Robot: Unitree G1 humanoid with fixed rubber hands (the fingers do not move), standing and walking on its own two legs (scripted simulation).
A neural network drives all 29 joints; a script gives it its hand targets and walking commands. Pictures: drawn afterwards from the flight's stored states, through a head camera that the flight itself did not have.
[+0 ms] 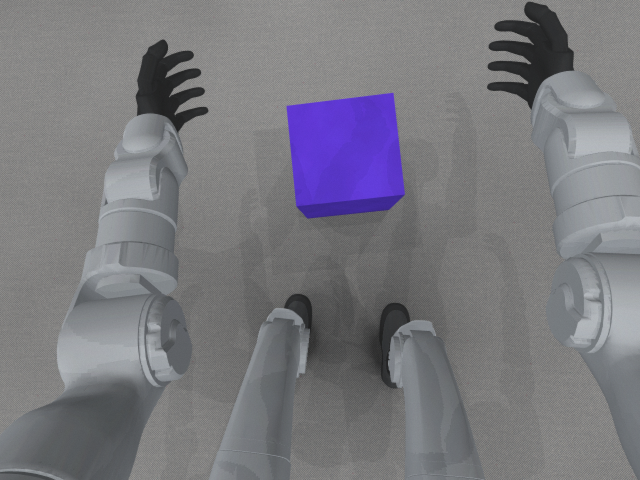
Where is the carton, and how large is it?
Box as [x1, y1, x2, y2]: [287, 93, 404, 218]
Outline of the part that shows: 393,93 287,106 296,206 307,218 389,209 404,194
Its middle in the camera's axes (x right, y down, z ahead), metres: +0.06 -0.16 +0.88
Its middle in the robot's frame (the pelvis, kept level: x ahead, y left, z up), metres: +0.54 +0.04 -0.54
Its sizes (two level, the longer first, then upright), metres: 0.210 0.200 0.250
